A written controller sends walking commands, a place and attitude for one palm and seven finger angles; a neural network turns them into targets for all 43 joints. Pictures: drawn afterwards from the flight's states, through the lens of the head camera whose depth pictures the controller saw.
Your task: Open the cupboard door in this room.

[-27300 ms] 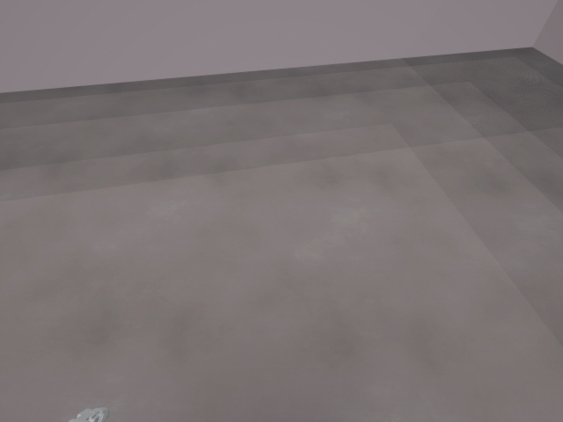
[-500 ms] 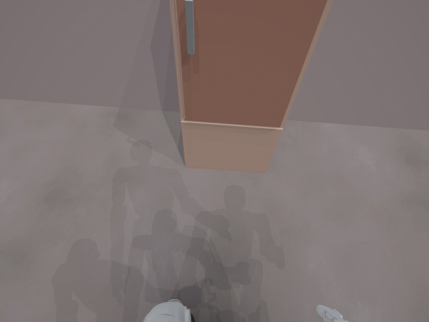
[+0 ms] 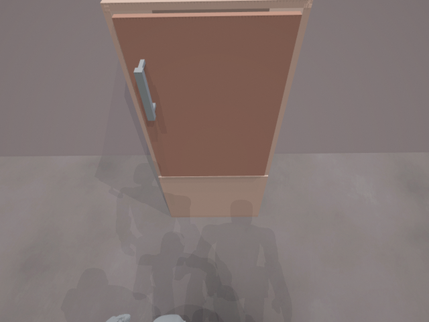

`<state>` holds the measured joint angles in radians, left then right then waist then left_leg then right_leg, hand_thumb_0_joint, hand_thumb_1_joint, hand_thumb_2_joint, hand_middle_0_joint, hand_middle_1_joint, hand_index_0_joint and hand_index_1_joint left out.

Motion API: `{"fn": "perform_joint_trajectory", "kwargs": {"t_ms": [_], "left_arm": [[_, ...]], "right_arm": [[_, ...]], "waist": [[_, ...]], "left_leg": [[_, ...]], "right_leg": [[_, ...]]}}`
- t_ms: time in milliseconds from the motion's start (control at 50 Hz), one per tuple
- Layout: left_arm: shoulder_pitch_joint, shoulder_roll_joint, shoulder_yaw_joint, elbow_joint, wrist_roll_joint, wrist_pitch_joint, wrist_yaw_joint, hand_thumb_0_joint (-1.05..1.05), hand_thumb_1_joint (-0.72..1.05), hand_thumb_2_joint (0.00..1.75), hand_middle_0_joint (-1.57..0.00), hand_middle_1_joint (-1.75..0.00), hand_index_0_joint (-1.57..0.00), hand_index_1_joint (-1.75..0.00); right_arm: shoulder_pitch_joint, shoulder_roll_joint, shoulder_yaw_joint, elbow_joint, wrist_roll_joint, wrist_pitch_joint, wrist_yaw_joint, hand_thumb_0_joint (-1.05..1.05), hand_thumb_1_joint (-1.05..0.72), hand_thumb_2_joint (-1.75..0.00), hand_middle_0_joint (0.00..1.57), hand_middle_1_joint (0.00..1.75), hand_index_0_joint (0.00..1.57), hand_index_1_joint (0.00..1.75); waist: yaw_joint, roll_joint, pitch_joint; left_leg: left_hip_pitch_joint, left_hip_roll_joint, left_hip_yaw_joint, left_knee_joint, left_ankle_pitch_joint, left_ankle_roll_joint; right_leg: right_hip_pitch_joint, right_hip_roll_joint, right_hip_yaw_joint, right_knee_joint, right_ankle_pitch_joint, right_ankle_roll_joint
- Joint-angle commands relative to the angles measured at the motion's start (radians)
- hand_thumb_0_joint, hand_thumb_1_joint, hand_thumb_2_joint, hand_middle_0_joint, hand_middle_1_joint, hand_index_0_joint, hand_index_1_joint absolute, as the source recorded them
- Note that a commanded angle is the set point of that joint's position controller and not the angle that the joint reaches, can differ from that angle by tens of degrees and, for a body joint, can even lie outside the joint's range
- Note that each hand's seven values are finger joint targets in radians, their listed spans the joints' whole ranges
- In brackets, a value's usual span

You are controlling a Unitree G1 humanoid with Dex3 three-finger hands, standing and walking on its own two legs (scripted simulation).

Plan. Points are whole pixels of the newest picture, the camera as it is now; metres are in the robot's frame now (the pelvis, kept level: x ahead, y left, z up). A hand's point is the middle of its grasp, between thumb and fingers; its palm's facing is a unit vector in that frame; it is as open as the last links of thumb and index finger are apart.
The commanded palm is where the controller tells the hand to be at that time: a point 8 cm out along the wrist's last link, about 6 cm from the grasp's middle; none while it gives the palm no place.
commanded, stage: come to a stop and stand still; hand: left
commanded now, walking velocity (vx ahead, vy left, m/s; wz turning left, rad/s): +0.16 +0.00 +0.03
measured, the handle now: (147, 91) +0.63 +0.19 +0.06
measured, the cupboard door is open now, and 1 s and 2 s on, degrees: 0 0 0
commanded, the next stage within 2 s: look again from close up in 1.46 s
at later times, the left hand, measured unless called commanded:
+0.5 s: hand out of the picture +0.10 +0.22 -0.17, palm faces +0.05 -0.97 -0.22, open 7.4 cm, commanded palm none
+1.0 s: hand out of the picture +0.06 +0.20 -0.18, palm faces +0.03 -0.97 -0.23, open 7.4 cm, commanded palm none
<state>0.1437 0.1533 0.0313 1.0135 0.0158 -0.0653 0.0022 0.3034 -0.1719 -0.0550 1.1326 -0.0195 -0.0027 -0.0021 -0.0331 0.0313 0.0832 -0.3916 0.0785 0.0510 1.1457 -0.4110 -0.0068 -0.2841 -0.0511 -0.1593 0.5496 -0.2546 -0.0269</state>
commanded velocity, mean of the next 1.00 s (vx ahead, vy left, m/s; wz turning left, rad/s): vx -0.06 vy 0.02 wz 0.00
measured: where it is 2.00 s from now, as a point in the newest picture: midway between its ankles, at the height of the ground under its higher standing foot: outside the picture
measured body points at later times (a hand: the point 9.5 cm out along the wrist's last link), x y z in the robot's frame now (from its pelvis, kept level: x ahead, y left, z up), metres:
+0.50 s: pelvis +0.07 +0.02 +0.01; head +0.12 +0.04 +0.45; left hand +0.10 +0.27 -0.16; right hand +0.17 -0.21 -0.14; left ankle +0.13 +0.13 -0.73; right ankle +0.02 -0.13 -0.66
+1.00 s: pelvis +0.05 +0.01 +0.00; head +0.08 +0.02 +0.44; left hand +0.06 +0.25 -0.16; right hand +0.05 -0.24 -0.15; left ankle +0.02 +0.12 -0.73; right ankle +0.05 -0.15 -0.73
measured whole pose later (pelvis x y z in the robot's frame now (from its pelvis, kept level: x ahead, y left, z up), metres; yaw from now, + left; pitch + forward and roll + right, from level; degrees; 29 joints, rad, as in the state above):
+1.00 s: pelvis +0.05 +0.01 +0.00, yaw +1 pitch +1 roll +0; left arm 0.26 0.18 0.01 1.05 0.02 0.00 0.05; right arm 0.29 -0.21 -0.04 1.04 -0.02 0.02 -0.01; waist 0.00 0.00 0.06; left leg -0.25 0.01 0.05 0.59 -0.36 0.01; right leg -0.28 -0.09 -0.05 0.57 -0.30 0.05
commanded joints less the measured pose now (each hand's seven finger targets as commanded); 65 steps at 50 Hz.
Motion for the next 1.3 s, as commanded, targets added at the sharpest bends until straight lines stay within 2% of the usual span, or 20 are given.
{"fn": "perform_joint_trajectory", "kwargs": {"t_ms": [0, 140, 180, 240, 320, 380, 520, 560, 580, 600, 660, 720, 820, 880, 900, 940, 980, 1020, 1140, 1280], "left_arm": [[0.129, 0.123, 0.031, 0.018, 0.007, -0.013, 0.016, 0.0, 0.9, 0.9, -0.2, -0.3, -0.2, -0.3], [0.134, 0.136, 0.015, 0.061, -0.001, 0.015, 0.029, 0.0, 0.9, 0.9, -0.2, -0.3, -0.2, -0.3], [0.171, 0.116, 0.006, 0.066, -0.004, 0.031, 0.035, 0.0, 0.9, 0.9, -0.2, -0.3, -0.2, -0.3], [0.233, 0.111, 0.005, 0.064, -0.011, 0.074, 0.049, 0.0, 0.9, 0.9, -0.2, -0.3, -0.2, -0.3], [0.185, 0.121, 0.036, 0.028, -0.002, 0.091, 0.038, 0.0, 0.9, 0.9, -0.2, -0.3, -0.2, -0.3], [0.183, 0.115, 0.048, -0.001, -0.003, 0.103, 0.029, 0.0, 0.9, 0.9, -0.2, -0.3, -0.2, -0.3], [0.21, 0.07, 0.03, -0.025, 0.0, 0.096, 0.022, 0.0, 0.9, 0.9, -0.2, -0.3, -0.2, -0.3], [0.29, 0.081, 0.024, 0.015, 0.006, 0.079, 0.024, 0.0, 0.9, 0.9, -0.2, -0.3, -0.2, -0.3], [0.295, 0.13, 0.025, 0.019, 0.016, 0.068, 0.027, 0.0, 0.9, 0.9, -0.2, -0.3, -0.2, -0.3], [0.23, 0.202, 0.026, -0.01, 0.02, 0.059, 0.029, 0.0, 0.9, 0.9, -0.2, -0.3, -0.2, -0.3], [0.081, 0.253, 0.04, -0.067, 0.012, 0.058, 0.031, 0.0, 0.9, 0.9, -0.2, -0.3, -0.2, -0.3], [0.066, 0.206, 0.035, -0.065, 0.011, 0.053, 0.026, 0.0, 0.9, 0.9, -0.2, -0.3, -0.2, -0.3], [0.177, 0.209, 0.043, -0.014, 0.013, 0.049, 0.033, 0.0, 0.9, 0.9, -0.2, -0.3, -0.2, -0.3], [0.146, 0.196, 0.043, 0.007, 0.002, 0.058, 0.036, 0.0, 0.9, 0.9, -0.2, -0.3, -0.2, -0.3], [0.222, 0.167, 0.018, 0.028, 0.008, 0.036, 0.079, 0.0, 0.9, 0.9, -0.2, -0.3, -0.2, -0.3], [0.161, 0.165, 0.018, -0.035, 0.002, 0.033, 0.066, 0.0, 0.9, 0.9, -0.2, -0.3, -0.2, -0.3], [0.149, 0.131, -0.002, -0.029, 0.002, 0.052, 0.055, 0.0, 0.9, 0.9, -0.2, -0.3, -0.2, -0.3], [0.159, 0.119, -0.014, -0.014, -0.001, 0.06, 0.05, 0.0, 0.9, 0.9, -0.2, -0.3, -0.2, -0.3], [0.152, 0.126, -0.024, -0.001, 0.001, 0.062, 0.033, 0.0, 0.9, 0.9, -0.2, -0.3, -0.2, -0.3], [0.166, 0.131, -0.021, -0.001, 0.005, 0.06, 0.032, 0.0, 0.9, 0.9, -0.2, -0.3, -0.2, -0.3]], "right_arm": [[0.027, -0.014, -0.004, -0.067, -0.003, -0.017, 0.006, 0.0, -0.9, -0.9, 0.2, 0.3, 0.2, 0.3], [-0.04, -0.006, 0.024, -0.071, 0.009, -0.03, -0.005, 0.0, -0.9, -0.9, 0.2, 0.3, 0.2, 0.3], [0.017, -0.097, 0.008, -0.054, 0.009, -0.04, -0.011, 0.0, -0.9, -0.9, 0.2, 0.3, 0.2, 0.3], [0.008, -0.182, -0.013, -0.061, 0.017, -0.013, -0.045, 0.0, -0.9, -0.9, 0.2, 0.3, 0.2, 0.3], [-0.078, -0.186, -0.033, -0.111, 0.004, 0.008, -0.055, 0.0, -0.9, -0.9, 0.2, 0.3, 0.2, 0.3], [-0.128, -0.169, -0.036, -0.137, 0.006, 0.007, -0.051, 0.0, -0.9, -0.9, 0.2, 0.3, 0.2, 0.3], [-0.198, -0.163, -0.048, -0.163, -0.007, 0.014, -0.019, 0.0, -0.9, -0.9, 0.2, 0.3, 0.2, 0.3], [-0.192, -0.138, -0.044, -0.153, 0.002, 0.019, -0.012, 0.0, -0.9, -0.9, 0.2, 0.3, 0.2, 0.3], [-0.166, -0.089, -0.035, -0.149, 0.012, 0.021, -0.007, 0.0, -0.9, -0.9, 0.2, 0.3, 0.2, 0.3], [-0.158, -0.024, -0.019, -0.167, 0.019, 0.028, 0.0, 0.0, -0.9, -0.9, 0.2, 0.3, 0.2, 0.3], [-0.173, -0.096, -0.027, -0.177, 0.002, 0.05, 0.01, 0.0, -0.9, -0.9, 0.2, 0.3, 0.2, 0.3], [-0.069, -0.093, -0.021, -0.129, 0.0, 0.031, 0.014, 0.0, -0.9, -0.9, 0.2, 0.3, 0.2, 0.3], [-0.09, -0.071, -0.004, -0.148, 0.011, 0.014, 0.001, 0.0, -0.9, -0.9, 0.2, 0.3, 0.2, 0.3], [-0.003, -0.056, 0.003, -0.109, 0.014, -0.002, -0.01, 0.0, -0.9, -0.9, 0.2, 0.3, 0.2, 0.3], [-0.031, -0.122, 0.005, -0.165, 0.005, -0.017, -0.008, 0.0, -0.9, -0.9, 0.2, 0.3, 0.2, 0.3], [0.043, -0.104, 0.021, -0.186, 0.001, -0.01, -0.006, 0.0, -0.9, -0.9, 0.2, 0.3, 0.2, 0.3], [0.044, -0.123, 0.032, -0.185, -0.003, -0.026, -0.007, 0.0, -0.9, -0.9, 0.2, 0.3, 0.2, 0.3], [0.028, -0.14, 0.034, -0.193, 0.001, -0.023, -0.022, 0.0, -0.9, -0.9, 0.2, 0.3, 0.2, 0.3], [0.003, -0.126, 0.035, -0.189, 0.006, -0.019, -0.019, 0.0, -0.9, -0.9, 0.2, 0.3, 0.2, 0.3], [0.009, -0.132, 0.038, -0.165, 0.003, -0.033, -0.02, 0.0, -0.9, -0.9, 0.2, 0.3, 0.2, 0.3]], "waist": [[0.02, -0.155, -0.075], [0.024, -0.154, -0.089], [0.015, 0.014, -0.147], [0.005, 0.295, -0.146], [0.013, 0.077, -0.155], [0.031, 0.068, -0.174], [0.05, 0.178, -0.154], [0.086, 0.091, -0.146], [0.089, -0.043, -0.108], [0.059, -0.255, -0.04], [0.057, -0.306, 0.071], [0.03, -0.211, 0.03], [0.085, -0.213, -0.051], [0.05, -0.211, -0.101], [0.049, -0.049, -0.146], [0.025, 0.01, -0.171], [0.034, 0.287, -0.132], [0.043, 0.208, -0.087], [0.039, -0.053, 0.025], [0.042, -0.016, -0.01]], "left_leg": [[-0.102, 0.046, -0.001, -0.099, 0.071, -0.029], [0.154, -0.021, 0.039, -0.626, 0.307, -0.033], [0.361, 0.092, -0.046, -0.696, 0.813, 0.001], [0.355, 0.325, -0.241, -0.766, 1.274, 0.191], [0.37, 0.3, -0.171, -0.727, 1.1, 0.22], [0.312, 0.273, -0.123, -0.75, 0.921, 0.199], [0.116, 0.211, -0.132, -0.828, 0.257, 0.149], [0.009, 0.136, -0.098, -0.776, 0.007, 0.087], [-0.05, 0.045, -0.046, -0.668, -0.075, 0.034], [-0.084, -0.037, 0.008, -0.527, -0.11, -0.023], [-0.047, -0.035, -0.084, -0.305, -0.009, -0.005], [-0.048, -0.039, -0.043, -0.261, 0.071, -0.018], [-0.009, -0.052, -0.015, -0.45, -0.009, -0.031], [0.197, -0.062, 0.006, -0.754, 0.189, -0.024], [0.206, -0.013, 0.011, -0.608, 0.197, -0.021], [0.139, 0.028, -0.032, -0.647, 0.203, 0.015], [0.154, 0.083, -0.139, -0.716, 0.614, 0.046], [0.19, 0.106, -0.145, -0.721, 0.734, 0.078], [0.099, 0.026, -0.11, -0.797, 0.188, 0.053], [0.133, 0.029, -0.111, -0.84, 0.228, 0.058]], "right_leg": [[0.115, -0.241, 0.147, -0.278, 0.381, -0.108], [0.122, -0.156, 0.074, -0.148, 0.541, -0.064], [0.04, -0.086, 0.054, -0.033, 0.29, 0.013], [-0.04, -0.006, 0.093, 0.301, -0.377, 0.073], [-0.2, 0.012, 0.184, 0.577, -0.307, 0.066], [-0.196, 0.009, 0.192, 0.611, -0.24, 0.081], [0.015, -0.004, 0.102, 0.197, -0.2, 0.058], [0.175, 0.006, 0.064, -0.047, -0.041, 0.061], [0.19, -0.057, 0.148, -0.196, -0.074, 0.046], [0.044, -0.259, 0.43, -0.356, -0.304, -0.029], [-0.178, -0.31, 0.531, -0.46, -0.427, -0.089], [-0.034, -0.235, 0.324, -0.336, -0.073, -0.066], [0.16, -0.259, 0.295, -0.222, 0.331, -0.11], [0.122, -0.199, 0.243, -0.122, 0.333, -0.06], [0.141, -0.149, 0.254, -0.033, 0.536, -0.027], [0.104, -0.125, 0.197, -0.015, 0.195, -0.027], [0.064, -0.029, 0.092, 0.078, 0.009, 0.008], [0.037, 0.002, 0.091, 0.063, -0.127, 0.012], [0.045, -0.035, 0.169, -0.067, 0.008, 0.008], [0.064, -0.04, 0.168, -0.061, 0.068, 0.013]]}}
